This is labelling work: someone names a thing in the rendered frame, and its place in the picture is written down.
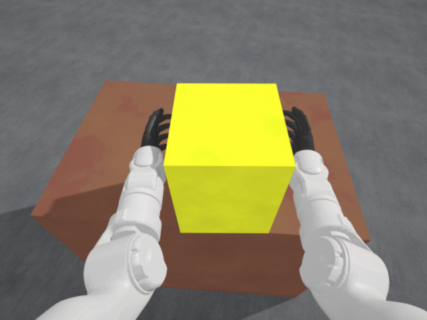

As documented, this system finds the robot left forearm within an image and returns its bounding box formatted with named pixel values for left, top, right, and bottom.
left=83, top=146, right=166, bottom=288

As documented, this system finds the pedestal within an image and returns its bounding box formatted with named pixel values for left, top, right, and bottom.
left=30, top=81, right=371, bottom=297

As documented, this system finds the left robot upper arm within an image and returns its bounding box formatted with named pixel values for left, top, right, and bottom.
left=36, top=233, right=167, bottom=320

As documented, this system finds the robot left hand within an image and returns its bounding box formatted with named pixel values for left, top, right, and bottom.
left=141, top=108, right=172, bottom=151

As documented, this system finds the carton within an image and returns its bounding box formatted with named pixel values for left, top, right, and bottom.
left=163, top=83, right=296, bottom=233

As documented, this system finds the robot right hand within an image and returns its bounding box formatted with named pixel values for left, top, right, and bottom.
left=282, top=107, right=315, bottom=155

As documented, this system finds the right robot upper arm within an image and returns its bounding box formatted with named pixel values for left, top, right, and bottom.
left=300, top=235, right=427, bottom=320

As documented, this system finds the robot right forearm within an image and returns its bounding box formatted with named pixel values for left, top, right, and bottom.
left=289, top=150, right=372, bottom=252

